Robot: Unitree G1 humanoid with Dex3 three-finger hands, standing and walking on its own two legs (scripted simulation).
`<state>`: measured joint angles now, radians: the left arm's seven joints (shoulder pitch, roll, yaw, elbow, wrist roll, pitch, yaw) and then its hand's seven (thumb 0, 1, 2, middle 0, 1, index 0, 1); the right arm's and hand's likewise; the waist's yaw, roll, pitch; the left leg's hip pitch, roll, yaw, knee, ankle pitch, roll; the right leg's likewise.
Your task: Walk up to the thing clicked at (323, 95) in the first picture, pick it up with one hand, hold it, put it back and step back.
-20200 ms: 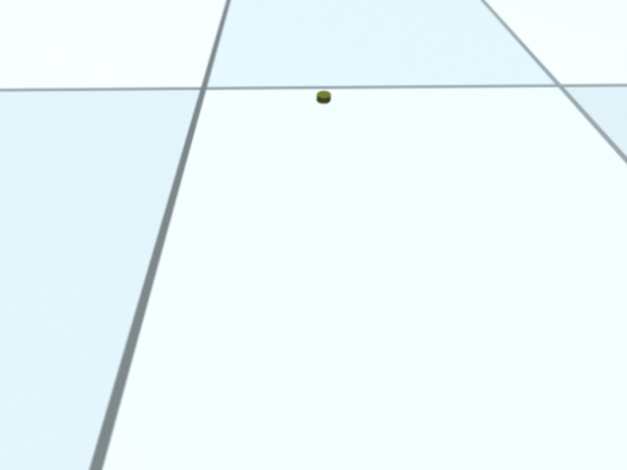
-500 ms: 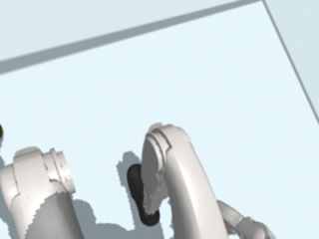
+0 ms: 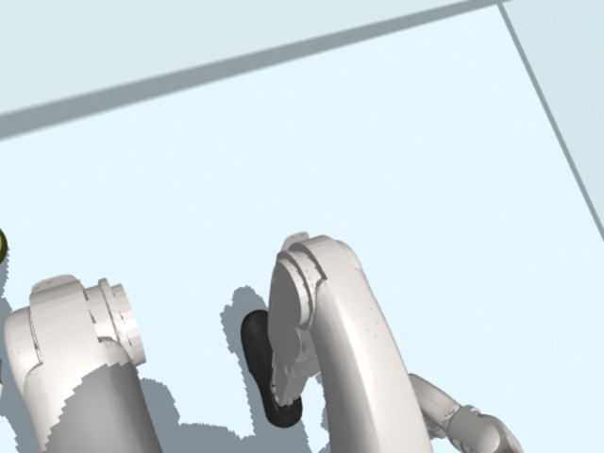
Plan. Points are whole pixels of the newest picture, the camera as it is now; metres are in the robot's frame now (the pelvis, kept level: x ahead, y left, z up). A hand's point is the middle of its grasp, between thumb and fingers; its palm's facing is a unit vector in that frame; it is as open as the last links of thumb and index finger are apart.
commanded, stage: close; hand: left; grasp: from above
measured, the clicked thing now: out of the picture +0.38 +0.32 -0.29
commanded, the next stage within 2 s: settle in 0.62 s
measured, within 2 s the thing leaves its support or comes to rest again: leaves its support in 1.06 s
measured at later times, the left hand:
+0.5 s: hand out of the picture +0.36 +0.31 -0.26, palm faces -0.43 -0.15 -0.89, open 10.4 cm
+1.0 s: hand out of the picture +0.35 +0.31 -0.26, palm faces -0.44 -0.17 -0.88, open 10.4 cm
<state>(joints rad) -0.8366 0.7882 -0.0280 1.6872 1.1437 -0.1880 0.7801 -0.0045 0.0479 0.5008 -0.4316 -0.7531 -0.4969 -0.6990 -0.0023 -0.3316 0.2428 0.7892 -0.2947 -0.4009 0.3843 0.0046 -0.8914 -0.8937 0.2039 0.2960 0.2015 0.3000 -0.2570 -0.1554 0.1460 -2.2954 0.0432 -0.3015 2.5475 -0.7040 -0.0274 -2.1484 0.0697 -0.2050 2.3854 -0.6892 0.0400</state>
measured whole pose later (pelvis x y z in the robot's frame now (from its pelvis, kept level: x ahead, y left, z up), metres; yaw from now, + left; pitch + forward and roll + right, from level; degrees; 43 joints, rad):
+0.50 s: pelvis +0.00 +0.00 +0.00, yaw +0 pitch +24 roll -14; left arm -0.84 0.79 -0.04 1.68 1.12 -0.18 0.77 0.03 0.11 0.38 -0.57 -0.61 -0.56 -0.56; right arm 0.01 -0.33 0.24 0.79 -0.30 -0.40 0.38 0.00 -0.89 -0.89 0.20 0.30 0.20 0.30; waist -0.26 -0.15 0.14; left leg -2.30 0.04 -0.30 2.54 -0.70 -0.03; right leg -2.15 0.07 -0.21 2.38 -0.68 0.04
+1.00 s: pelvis +0.00 +0.00 +0.00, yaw +0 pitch +25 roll -14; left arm -0.82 0.75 -0.04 1.64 1.11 -0.17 0.73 0.00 0.07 0.40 -0.61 -0.58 -0.59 -0.57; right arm 0.03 -0.33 0.22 0.80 -0.29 -0.39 0.38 0.00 -0.91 -0.90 0.20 0.30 0.20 0.30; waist -0.25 -0.13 0.12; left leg -2.30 0.04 -0.29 2.54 -0.71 -0.03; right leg -2.16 0.07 -0.20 2.38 -0.69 0.04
